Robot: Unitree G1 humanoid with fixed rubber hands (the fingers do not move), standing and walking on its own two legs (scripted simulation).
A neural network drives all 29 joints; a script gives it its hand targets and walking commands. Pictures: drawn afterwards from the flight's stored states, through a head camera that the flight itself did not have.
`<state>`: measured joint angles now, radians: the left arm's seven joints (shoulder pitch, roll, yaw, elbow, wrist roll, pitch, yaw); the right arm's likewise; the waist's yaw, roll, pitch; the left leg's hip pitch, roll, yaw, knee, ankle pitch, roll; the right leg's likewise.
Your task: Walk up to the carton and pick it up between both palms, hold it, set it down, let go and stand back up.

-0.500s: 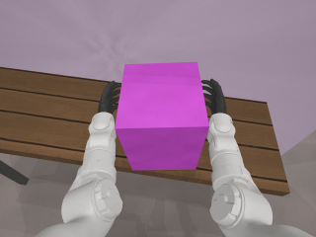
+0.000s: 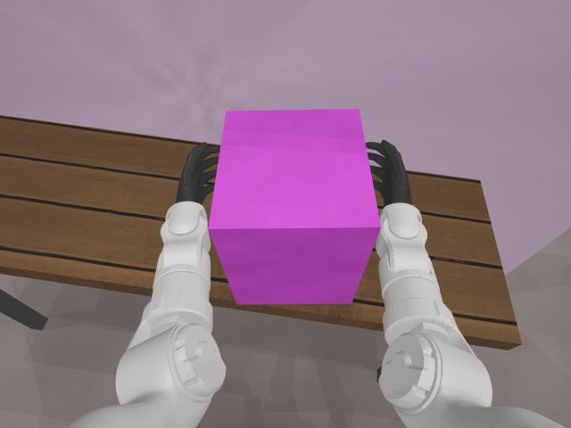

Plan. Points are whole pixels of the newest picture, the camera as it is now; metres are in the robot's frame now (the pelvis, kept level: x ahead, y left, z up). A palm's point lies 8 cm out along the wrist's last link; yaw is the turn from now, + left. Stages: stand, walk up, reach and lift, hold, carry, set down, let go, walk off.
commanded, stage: set down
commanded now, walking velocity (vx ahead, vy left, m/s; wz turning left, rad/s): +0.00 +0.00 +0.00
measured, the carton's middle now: (293, 214) +0.42 +0.00 +0.00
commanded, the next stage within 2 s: none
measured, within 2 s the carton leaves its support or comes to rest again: neither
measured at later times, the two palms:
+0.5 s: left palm (161, 197) +0.42 +0.21 +0.04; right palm (391, 200) +0.42 -0.15 +0.04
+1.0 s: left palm (149, 177) +0.42 +0.21 +0.08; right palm (425, 179) +0.43 -0.18 +0.09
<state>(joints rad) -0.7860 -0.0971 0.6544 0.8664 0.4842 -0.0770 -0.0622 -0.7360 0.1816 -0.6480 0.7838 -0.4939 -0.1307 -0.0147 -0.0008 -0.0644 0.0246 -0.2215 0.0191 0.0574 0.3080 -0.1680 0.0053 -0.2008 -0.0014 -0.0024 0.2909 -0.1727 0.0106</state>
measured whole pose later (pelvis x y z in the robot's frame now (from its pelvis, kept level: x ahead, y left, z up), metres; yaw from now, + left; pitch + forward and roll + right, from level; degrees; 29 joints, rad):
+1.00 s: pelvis -0.04 -0.01 -0.03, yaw +1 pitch +22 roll -1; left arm -1.12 0.36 -0.14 1.45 -0.38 -0.21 -0.02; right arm -1.05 -0.27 0.10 1.28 0.41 -0.11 -0.07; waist -0.03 -0.01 -0.25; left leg -0.76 0.04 0.01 0.59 -0.20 -0.01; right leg -0.73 0.01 -0.04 0.56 -0.21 -0.01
